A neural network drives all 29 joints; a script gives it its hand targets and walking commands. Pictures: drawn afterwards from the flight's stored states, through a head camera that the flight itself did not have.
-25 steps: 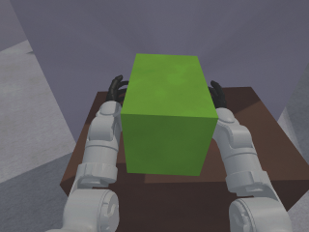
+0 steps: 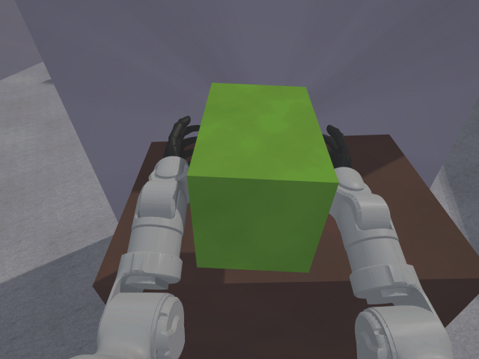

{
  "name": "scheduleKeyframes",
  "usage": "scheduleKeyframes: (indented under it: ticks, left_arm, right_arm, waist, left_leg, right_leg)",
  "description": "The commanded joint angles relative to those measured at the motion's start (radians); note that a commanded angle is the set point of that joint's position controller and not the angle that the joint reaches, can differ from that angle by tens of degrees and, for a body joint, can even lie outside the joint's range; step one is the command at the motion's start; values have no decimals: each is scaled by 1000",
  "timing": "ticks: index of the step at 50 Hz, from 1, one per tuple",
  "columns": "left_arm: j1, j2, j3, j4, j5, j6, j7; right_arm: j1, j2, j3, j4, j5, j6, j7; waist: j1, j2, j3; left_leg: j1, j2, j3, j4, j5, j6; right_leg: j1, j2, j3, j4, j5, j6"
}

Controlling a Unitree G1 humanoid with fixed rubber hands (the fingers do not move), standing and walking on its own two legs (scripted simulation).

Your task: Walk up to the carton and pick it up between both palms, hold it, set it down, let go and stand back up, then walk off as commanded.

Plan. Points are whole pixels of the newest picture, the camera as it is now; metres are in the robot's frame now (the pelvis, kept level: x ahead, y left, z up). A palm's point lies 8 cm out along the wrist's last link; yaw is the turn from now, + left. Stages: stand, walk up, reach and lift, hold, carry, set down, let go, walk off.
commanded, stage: hold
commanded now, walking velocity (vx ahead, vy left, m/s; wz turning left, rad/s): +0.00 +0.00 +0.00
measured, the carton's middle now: (256, 169) +0.40 +0.01 +0.17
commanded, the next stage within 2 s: set down in 0.04 s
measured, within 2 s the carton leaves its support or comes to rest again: neither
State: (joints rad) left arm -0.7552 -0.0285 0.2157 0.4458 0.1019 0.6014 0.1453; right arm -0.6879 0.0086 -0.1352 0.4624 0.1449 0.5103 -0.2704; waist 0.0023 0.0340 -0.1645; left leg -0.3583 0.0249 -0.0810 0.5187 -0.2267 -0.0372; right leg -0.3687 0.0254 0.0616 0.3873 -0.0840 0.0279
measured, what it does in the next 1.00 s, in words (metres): stands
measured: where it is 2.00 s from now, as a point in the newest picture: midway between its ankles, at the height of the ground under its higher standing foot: outside the picture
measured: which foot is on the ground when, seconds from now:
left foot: down 0.00-1.00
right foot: down 0.00-1.00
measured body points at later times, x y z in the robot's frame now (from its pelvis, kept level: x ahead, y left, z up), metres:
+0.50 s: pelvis +0.01 +0.00 +0.00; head -0.01 +0.01 +0.45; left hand +0.42 +0.15 +0.20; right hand +0.43 -0.12 +0.18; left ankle +0.03 +0.14 -0.74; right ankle +0.07 -0.14 -0.74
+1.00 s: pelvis +0.04 +0.01 +0.00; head +0.06 +0.03 +0.45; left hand +0.46 +0.15 +0.13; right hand +0.45 -0.12 +0.10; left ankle +0.03 +0.14 -0.74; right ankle +0.07 -0.14 -0.74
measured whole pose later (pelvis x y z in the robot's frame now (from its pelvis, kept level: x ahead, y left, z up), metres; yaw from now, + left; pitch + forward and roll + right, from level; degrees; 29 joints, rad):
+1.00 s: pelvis +0.04 +0.01 +0.00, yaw +0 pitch +6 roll -2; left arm -0.70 -0.10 0.28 0.55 0.23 0.27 0.13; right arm -0.66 0.01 -0.13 0.77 0.04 0.04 -0.19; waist 0.00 0.00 -0.08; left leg -0.32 0.03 -0.08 0.50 -0.27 -0.03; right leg -0.32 0.03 0.06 0.34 -0.12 0.03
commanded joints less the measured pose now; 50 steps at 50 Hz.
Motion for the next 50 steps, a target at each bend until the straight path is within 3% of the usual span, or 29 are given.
scheduleKeyframes:
  ticks: [1, 2, 3, 5, 6, 7, 8, 10, 13, 15, 17, 21, 22, 25, 26, 28, 30, 31, 32, 33, 36, 37, 38, 39, 40, 42, 44, 46, 50]
  left_arm:
    - [-713, -776, -531, -296, -143, -46, -169]
    - [-730, -757, -531, -281, -135, -44, -167]
    - [-768, -722, -444, -259, -75, -27, -182]
    - [-796, -720, -429, -221, -85, -34, -182]
    - [-790, -728, -442, -242, -86, -42, -182]
    - [-821, -730, -460, -278, -100, -46, -177]
    - [-801, -734, -461, -252, -102, -50, -175]
    - [-828, -750, -489, -300, -129, -69, -169]
    - [-866, -758, -502, -323, -127, -94, -160]
    - [-869, -756, -482, -305, -105, -108, -163]
    - [-859, -755, -444, -239, -92, -136, -172]
    - [-726, -704, -268, 57, 38, -185, -210]
    - [-750, -691, -247, 61, 44, -199, -216]
    - [-697, -664, -213, 105, 81, -233, -239]
    - [-711, -660, -203, 128, 85, -248, -245]
    - [-714, -681, -228, 111, 73, -277, -240]
    - [-754, -689, -256, 77, 65, -314, -233]
    - [-725, -686, -243, 82, 69, -331, -229]
    - [-748, -709, -286, 41, 50, -349, -218]
    - [-700, -718, -294, 75, 55, -350, -216]
    - [-636, -729, -319, 61, 53, -373, -200]
    - [-588, -748, -347, 54, 53, -374, -193]
    - [-575, -749, -337, 53, 62, -377, -191]
    - [-566, -759, -369, 33, 50, -378, -181]
    - [-554, -769, -386, 24, 52, -382, -174]
    - [-545, -786, -427, -14, 36, -387, -162]
    - [-560, -814, -471, -62, 16, -401, -141]
    - [-570, -829, -501, -96, 7, -409, -126]
    - [-588, -819, -496, -57, 3, -426, -113]
  right_arm:
    - [-964, 683, 485, -392, 191, -65, 129]
    - [-975, 679, 482, -344, 186, -60, 134]
    - [-968, 671, 483, -295, 179, -20, 137]
    - [-972, 676, 454, -274, 170, -27, 145]
    - [-970, 685, 467, -287, 167, -33, 146]
    - [-1006, 698, 498, -313, 177, -46, 147]
    - [-1002, 686, 472, -305, 163, -49, 148]
    - [-1021, 697, 483, -310, 171, -66, 155]
    - [-1025, 707, 487, -315, 147, -92, 164]
    - [-1038, 681, 463, -256, 128, -120, 174]
    - [-1066, 683, 417, -193, 82, -156, 185]
    - [-1033, 672, 311, -32, -50, -256, 216]
    - [-1038, 668, 293, -5, -66, -282, 228]
    - [-999, 659, 258, 46, -103, -344, 240]
    - [-979, 650, 229, 99, -112, -357, 241]
    - [-977, 634, 208, 120, -118, -395, 245]
    - [-998, 653, 232, 99, -129, -440, 245]
    - [-961, 678, 243, 125, -122, -449, 248]
    - [-951, 666, 259, 114, -112, -467, 249]
    - [-947, 655, 250, 121, -120, -473, 248]
    - [-919, 643, 306, 81, -103, -503, 248]
    - [-907, 634, 334, 41, -88, -515, 249]
    - [-921, 623, 352, 20, -86, -519, 250]
    - [-947, 611, 369, -22, -73, -532, 249]
    - [-930, 628, 395, -41, -69, -540, 253]
    - [-919, 603, 419, -53, -51, -550, 250]
    - [-941, 615, 452, -121, -48, -574, 255]
    - [-934, 629, 463, -115, -32, -577, 253]
    - [-926, 614, 441, -109, -50, -578, 255]
  waist:
    - [-112, -5, -563]
    - [-102, -6, -523]
    - [-62, -79, -378]
    - [-58, -75, -368]
    - [-60, -55, -410]
    - [-39, -46, -477]
    - [-63, -27, -476]
    - [-68, -19, -551]
    - [-52, -11, -564]
    - [-41, 12, -537]
    - [-35, 9, -516]
    - [11, -24, -385]
    - [21, -36, -397]
    - [9, -51, -380]
    - [-2, -43, -364]
    - [-27, -25, -411]
    - [-20, -18, -453]
    - [0, -24, -466]
    - [-15, 4, -500]
    - [-25, 6, -487]
    - [-14, 8, -531]
    - [-7, 26, -558]
    - [8, 3, -565]
    - [1, 17, -582]
    - [14, 36, -603]
    - [-1, 31, -604]
    - [9, 42, -669]
    - [8, 40, -687]
    - [1, 38, -681]
  left_leg:
    - [170, -88, 24, -165, 71, -7]
    - [167, -88, 25, -173, 33, -5]
    - [128, -101, 45, -217, -28, 38]
    - [99, -96, 45, -233, -88, 41]
    - [124, -95, 51, -226, -51, 38]
    - [133, -97, 50, -216, -24, 39]
    - [142, -93, 48, -211, -1, 28]
    - [182, -97, 49, -181, 65, 20]
    - [193, -100, 45, -171, 71, 11]
    - [219, -88, 47, -164, 104, 3]
    - [206, -81, 51, -181, 75, 2]
    - [165, -70, 60, -232, -29, 20]
    - [172, -72, 62, -233, -36, 26]
    - [179, -73, 80, -232, 33, 31]
    - [181, -71, 81, -242, 11, 25]
    - [216, -72, 80, -224, 88, 11]
    - [233, -77, 88, -206, 126, 7]
    - [234, -77, 99, -203, 170, 3]
    - [263, -75, 94, -185, 210, -9]
    - [276, -73, 92, -173, 256, -18]
    - [309, -69, 90, -145, 358, -28]
    - [348, -66, 85, -125, 414, -38]
    - [352, -63, 89, -124, 426, -35]
    - [374, -64, 80, -102, 474, -45]
    - [375, -61, 78, -93, 494, -48]
    - [412, -57, 69, -74, 584, -58]
    - [439, -50, 57, -41, 673, -74]
    - [463, -50, 63, -18, 722, -82]
    - [455, -44, 59, -24, 685, -83]
  right_leg:
    - [530, 62, -46, -60, 137, -7]
    - [498, 63, -45, -71, 84, -7]
    - [484, 63, -100, -82, -37, 4]
    - [451, 61, -105, -85, -98, 2]
    - [442, 63, -106, -75, -63, 0]
    - [458, 63, -103, -62, -43, -3]
    - [451, 67, -106, -69, -30, -7]
    - [452, 68, -111, -54, 9, -3]
    - [442, 70, -118, -56, -7, -12]
    - [412, 69, -119, -58, -5, -19]
    - [409, 66, -121, -65, -45, -25]
    - [430, 49, -119, -106, -167, -23]
    - [441, 48, -126, -100, -182, -18]
    - [505, 35, -125, -98, -102, -4]
    - [498, 37, -124, -109, -131, -3]
    - [507, 40, -132, -105, -60, -8]
    - [526, 42, -137, -96, -24, -4]
    - [551, 38, -132, -95, 16, -3]
    - [542, 42, -143, -86, 46, -7]
    - [539, 47, -148, -87, 80, -13]
    - [552, 53, -140, -87, 160, -16]
    - [533, 63, -149, -81, 186, -22]
    - [541, 62, -143, -80, 195, -24]
    - [526, 71, -151, -73, 220, -26]
    - [533, 67, -147, -69, 239, -30]
    - [517, 78, -152, -70, 280, -31]
    - [484, 87, -156, -64, 303, -36]
    - [482, 87, -152, -62, 349, -35]
    - [429, 86, -147, -72, 286, -37]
